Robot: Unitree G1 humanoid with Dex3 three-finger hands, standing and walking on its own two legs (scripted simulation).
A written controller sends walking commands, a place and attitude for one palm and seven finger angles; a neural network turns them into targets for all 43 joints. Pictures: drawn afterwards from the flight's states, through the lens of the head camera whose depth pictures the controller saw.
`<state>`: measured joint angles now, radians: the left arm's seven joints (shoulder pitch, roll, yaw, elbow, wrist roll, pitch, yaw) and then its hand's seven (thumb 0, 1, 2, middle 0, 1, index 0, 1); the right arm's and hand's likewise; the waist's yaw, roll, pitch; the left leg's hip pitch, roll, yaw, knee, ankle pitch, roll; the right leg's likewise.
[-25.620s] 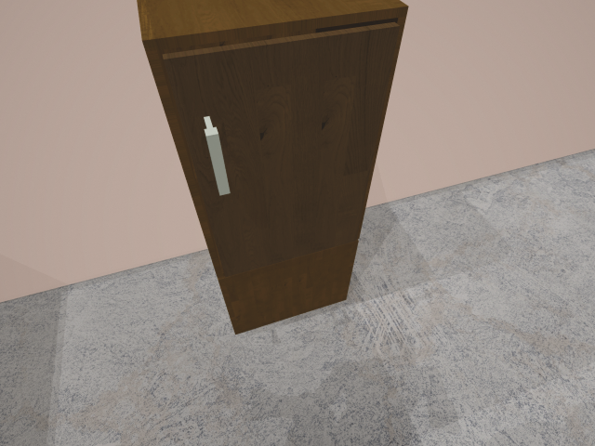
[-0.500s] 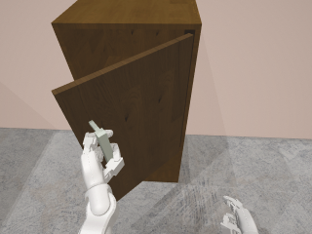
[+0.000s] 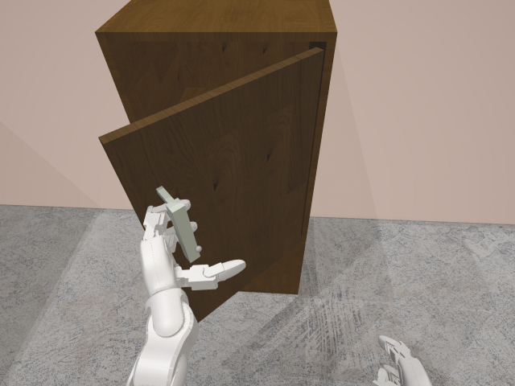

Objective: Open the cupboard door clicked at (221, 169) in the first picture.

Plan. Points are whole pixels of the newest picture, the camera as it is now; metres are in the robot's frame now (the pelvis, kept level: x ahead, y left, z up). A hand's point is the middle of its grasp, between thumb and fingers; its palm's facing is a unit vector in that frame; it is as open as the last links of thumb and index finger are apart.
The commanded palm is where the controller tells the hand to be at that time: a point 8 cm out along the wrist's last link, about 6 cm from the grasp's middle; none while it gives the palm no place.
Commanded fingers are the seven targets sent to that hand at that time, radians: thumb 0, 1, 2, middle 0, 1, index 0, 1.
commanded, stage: open thumb and fingers to let go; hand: left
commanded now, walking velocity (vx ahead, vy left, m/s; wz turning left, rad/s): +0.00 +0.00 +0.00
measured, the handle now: (178, 225) +0.34 +0.15 +0.08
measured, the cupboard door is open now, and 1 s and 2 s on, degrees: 44 45 45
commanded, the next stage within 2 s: slide the hand sideways off the handle in 0.28 s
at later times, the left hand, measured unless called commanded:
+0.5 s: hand (193, 255) +0.29 +0.12 +0.08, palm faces +0.13 -0.99 -0.07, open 15.5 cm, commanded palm +0.26 +0.14 +0.08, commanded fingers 0.00 -0.50 0.30 -0.15 -0.30 -0.15 -0.30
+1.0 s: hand (177, 282) +0.25 +0.13 +0.07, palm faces -0.04 -1.00 -0.02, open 16.3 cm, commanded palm +0.22 +0.19 +0.08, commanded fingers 0.00 -0.50 0.30 -0.15 -0.30 -0.15 -0.30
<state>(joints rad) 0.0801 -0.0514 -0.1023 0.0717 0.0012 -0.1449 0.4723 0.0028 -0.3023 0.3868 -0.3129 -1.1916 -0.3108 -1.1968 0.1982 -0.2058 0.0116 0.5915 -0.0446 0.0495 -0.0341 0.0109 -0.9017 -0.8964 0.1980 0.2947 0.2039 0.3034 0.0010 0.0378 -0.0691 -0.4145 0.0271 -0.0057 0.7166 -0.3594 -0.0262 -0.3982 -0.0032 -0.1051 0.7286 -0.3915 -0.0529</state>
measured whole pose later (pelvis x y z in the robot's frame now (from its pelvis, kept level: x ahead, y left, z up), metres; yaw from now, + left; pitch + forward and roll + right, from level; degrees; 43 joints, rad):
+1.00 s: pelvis +0.00 +0.03 +0.00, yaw -1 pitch +4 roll +0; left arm 0.27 0.12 -0.10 -0.11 -0.09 -0.16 0.02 -0.01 -0.50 0.30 -0.15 -0.31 -0.16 -0.31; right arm 0.24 -0.21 0.05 0.50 0.01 -0.06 -0.01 0.01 -0.90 -0.90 0.20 0.30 0.21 0.30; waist 0.01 0.03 -0.06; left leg -0.45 0.01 0.03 0.78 -0.39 0.01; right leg -0.43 -0.02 -0.07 0.76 -0.40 -0.01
